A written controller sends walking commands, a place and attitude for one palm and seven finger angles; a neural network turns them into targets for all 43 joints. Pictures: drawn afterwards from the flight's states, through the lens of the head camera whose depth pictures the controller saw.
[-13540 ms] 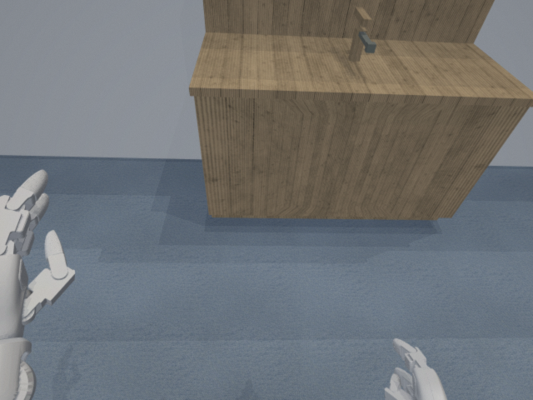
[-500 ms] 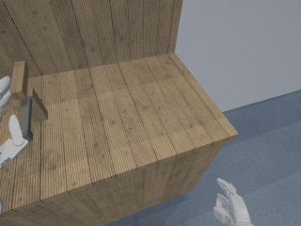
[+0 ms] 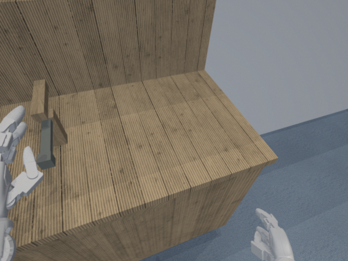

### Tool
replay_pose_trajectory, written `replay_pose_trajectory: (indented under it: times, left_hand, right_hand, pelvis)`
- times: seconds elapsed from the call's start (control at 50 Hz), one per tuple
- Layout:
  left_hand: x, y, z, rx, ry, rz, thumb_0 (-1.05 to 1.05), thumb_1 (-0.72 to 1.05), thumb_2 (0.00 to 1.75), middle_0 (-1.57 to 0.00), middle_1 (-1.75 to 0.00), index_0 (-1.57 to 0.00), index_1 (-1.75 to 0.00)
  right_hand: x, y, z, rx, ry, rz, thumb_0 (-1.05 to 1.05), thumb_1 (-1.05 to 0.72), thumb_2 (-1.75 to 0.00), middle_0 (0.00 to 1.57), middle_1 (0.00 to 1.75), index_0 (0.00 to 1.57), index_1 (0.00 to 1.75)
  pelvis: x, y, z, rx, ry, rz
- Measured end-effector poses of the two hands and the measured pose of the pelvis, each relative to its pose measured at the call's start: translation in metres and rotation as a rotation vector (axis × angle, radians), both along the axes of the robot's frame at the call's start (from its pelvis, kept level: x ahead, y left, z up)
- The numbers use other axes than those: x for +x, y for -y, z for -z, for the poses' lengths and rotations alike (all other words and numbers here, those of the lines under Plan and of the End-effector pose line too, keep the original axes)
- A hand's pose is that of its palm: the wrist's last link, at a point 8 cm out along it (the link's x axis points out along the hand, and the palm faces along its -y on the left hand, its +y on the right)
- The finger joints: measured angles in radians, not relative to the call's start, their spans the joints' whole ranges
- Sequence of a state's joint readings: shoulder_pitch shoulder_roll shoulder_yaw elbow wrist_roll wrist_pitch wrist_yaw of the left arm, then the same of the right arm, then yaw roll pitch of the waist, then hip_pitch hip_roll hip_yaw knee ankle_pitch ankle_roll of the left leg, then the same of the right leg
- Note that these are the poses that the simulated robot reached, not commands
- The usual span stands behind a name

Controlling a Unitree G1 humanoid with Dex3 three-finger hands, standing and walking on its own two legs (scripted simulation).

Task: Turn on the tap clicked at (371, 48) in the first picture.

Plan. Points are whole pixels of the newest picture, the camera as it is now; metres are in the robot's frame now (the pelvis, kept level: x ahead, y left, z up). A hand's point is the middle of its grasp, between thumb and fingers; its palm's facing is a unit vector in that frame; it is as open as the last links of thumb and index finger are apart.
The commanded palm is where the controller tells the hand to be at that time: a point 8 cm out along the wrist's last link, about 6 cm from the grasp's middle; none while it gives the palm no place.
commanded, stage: come to a stop and stand still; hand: left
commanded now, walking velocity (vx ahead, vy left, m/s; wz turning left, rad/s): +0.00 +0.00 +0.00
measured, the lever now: (46, 160) +0.30 +0.32 +0.07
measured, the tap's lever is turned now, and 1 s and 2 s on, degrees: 0 0 0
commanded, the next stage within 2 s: look again from close up in 0.98 s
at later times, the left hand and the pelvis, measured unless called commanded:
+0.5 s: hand (27, 175) +0.21 +0.27 +0.15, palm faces +0.38 -0.84 -0.39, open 7.4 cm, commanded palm +0.16 +0.31 +0.17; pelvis +0.00 +0.02 +0.00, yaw +1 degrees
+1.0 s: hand (33, 170) +0.22 +0.27 +0.15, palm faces +0.39 -0.85 -0.36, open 7.4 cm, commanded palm +0.17 +0.30 +0.17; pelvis +0.01 +0.02 +0.00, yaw +1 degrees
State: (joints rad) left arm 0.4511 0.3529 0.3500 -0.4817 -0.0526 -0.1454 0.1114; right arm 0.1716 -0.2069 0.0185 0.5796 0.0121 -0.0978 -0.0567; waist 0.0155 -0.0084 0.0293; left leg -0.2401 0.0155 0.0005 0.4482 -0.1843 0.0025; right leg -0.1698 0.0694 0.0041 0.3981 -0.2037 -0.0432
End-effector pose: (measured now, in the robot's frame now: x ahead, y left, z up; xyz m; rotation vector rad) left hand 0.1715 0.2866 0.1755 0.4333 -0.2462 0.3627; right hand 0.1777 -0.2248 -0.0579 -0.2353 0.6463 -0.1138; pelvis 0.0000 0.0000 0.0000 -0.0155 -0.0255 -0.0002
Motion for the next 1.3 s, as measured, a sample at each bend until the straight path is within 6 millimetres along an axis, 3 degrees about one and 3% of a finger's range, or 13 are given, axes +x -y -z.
replay_pose_trajectory:
  times: [0.22, 0.38, 0.78, 1.08, 1.14, 1.2, 1.3]
  left_hand:
    - [-0.009, -0.021, 0.005, -0.008, -0.002, -0.011, 0.02, 0.89, 0.9, -0.21, -0.3, -0.21, -0.3]
    - [-0.005, -0.026, 0.002, 0.023, -0.013, -0.01, 0.02, 0.89, 0.9, -0.21, -0.3, -0.21, -0.3]
    - [0.012, -0.02, 0.003, 0.008, -0.025, 0.002, 0.02, 0.89, 0.9, -0.21, -0.3, -0.21, -0.3]
    - [0.012, -0.02, 0.006, -0.016, -0.033, -0.008, 0.02, 0.89, 0.9, -0.21, -0.3, -0.21, -0.3]
    - [0.023, -0.044, -0.019, 0.151, 0.06, -0.021, 0.02, 0.88, 0.9, -0.21, -0.3, -0.22, -0.3]
    - [0.028, -0.062, -0.025, 0.118, 0.121, -0.07, 0.02, 0.89, 0.9, -0.21, -0.3, -0.21, -0.3]
    - [0.019, -0.03, 0.0, 0.016, 0.04, 0.054, 0.02, 0.9, 0.9, -0.2, -0.3, -0.2, -0.3]
  right_hand:
    - [-0.017, -0.03, 0.001, 0.006, -0.025, -0.036, 0.01, -0.91, -0.9, 0.21, 0.3, 0.2, 0.3]
    - [-0.018, -0.044, 0.009, 0.038, -0.047, -0.051, 0.01, -0.9, -0.9, 0.21, 0.3, 0.2, 0.3]
    - [0.019, -0.026, -0.002, 0.001, -0.01, -0.037, 0.01, -0.91, -0.9, 0.21, 0.3, 0.2, 0.3]
    - [0.015, -0.028, 0.003, 0.008, -0.043, -0.031, 0.01, -0.91, -0.9, 0.21, 0.3, 0.2, 0.3]
    - [0.009, -0.032, 0.007, -0.012, -0.063, -0.083, 0.01, -0.91, -0.9, 0.2, 0.3, 0.2, 0.3]
    - [0.002, -0.032, 0.008, 0.013, -0.058, -0.076, 0.01, -0.91, -0.9, 0.21, 0.3, 0.2, 0.3]
    - [-0.011, -0.031, 0.007, 0.039, -0.016, -0.024, 0.01, -0.9, -0.9, 0.21, 0.3, 0.2, 0.3]
  pelvis:
    - [-0.011, -0.017, -0.003, -0.004, -0.004, -0.012]
    - [-0.005, -0.023, -0.003, -0.001, -0.012, -0.017]
    - [0.013, -0.019, -0.003, -0.001, -0.023, -0.018]
    - [0.014, -0.018, -0.003, -0.004, -0.022, -0.023]
    - [0.007, -0.015, -0.001, -0.011, -0.033, -0.031]
    - [0.002, -0.018, 0.0, -0.01, -0.029, -0.012]
    - [0.001, -0.033, 0.001, -0.004, -0.02, 0.005]
